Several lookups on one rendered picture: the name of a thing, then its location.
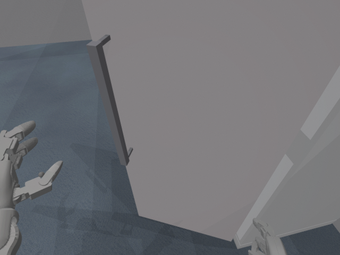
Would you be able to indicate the left robot forearm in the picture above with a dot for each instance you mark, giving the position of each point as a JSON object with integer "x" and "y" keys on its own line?
{"x": 10, "y": 235}

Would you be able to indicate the fridge door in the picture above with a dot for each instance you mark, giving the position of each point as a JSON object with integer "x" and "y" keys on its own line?
{"x": 210, "y": 96}

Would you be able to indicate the robot left hand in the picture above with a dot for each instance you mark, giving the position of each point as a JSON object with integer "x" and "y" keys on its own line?
{"x": 11, "y": 157}

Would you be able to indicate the robot right hand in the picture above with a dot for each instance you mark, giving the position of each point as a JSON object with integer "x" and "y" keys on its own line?
{"x": 272, "y": 245}

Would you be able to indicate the handle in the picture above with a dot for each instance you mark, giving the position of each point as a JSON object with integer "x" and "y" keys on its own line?
{"x": 99, "y": 65}

